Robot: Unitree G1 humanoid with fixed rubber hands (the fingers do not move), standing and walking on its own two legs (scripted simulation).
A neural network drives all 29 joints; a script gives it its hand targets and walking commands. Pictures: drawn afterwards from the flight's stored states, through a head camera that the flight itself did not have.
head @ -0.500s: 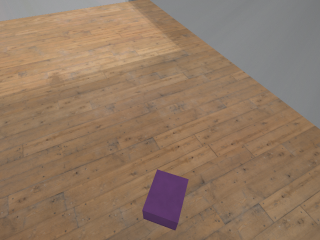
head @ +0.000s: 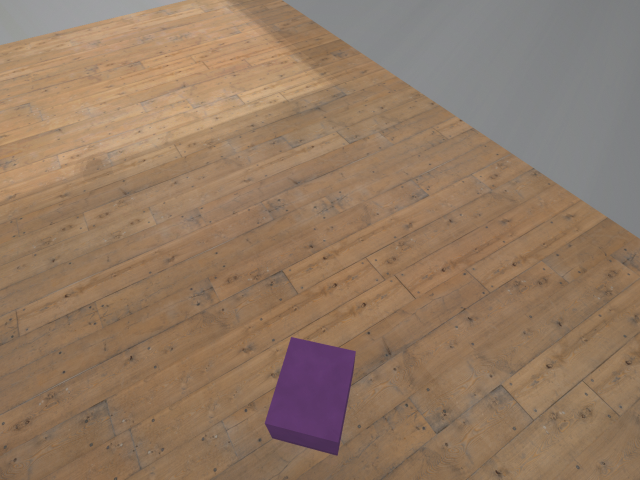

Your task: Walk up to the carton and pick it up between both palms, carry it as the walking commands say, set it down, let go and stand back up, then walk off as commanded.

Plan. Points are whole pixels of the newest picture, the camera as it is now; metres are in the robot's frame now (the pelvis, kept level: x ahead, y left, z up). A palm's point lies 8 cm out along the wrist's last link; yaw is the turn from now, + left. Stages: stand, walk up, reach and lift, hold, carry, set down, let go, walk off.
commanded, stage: walk up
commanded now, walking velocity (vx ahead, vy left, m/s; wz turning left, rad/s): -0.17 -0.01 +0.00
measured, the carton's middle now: (313, 395) +0.45 +0.03 -0.68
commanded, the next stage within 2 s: none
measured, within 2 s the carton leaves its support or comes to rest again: neither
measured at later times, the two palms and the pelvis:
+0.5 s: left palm out of the picture -0.02 +0.21 -0.14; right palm out of the picture +0.01 -0.22 -0.13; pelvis -0.01 +0.00 +0.01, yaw +1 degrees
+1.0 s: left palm out of the picture -0.01 +0.23 -0.15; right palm out of the picture -0.01 -0.19 -0.14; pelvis +0.00 +0.02 +0.01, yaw +1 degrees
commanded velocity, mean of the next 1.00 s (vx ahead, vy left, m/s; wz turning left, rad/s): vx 0.00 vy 0.01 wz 0.00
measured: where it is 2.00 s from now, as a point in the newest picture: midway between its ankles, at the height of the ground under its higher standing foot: outside the picture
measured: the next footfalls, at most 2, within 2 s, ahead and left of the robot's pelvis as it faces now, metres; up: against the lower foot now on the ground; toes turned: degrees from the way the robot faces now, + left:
left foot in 0.18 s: +0.00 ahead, +0.10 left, +0.00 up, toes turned +5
left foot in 1.52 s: +0.04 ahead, +0.19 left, +0.00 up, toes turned +1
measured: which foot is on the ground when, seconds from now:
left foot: up 0.00-0.16, down 0.18-1.00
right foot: down 0.00-1.00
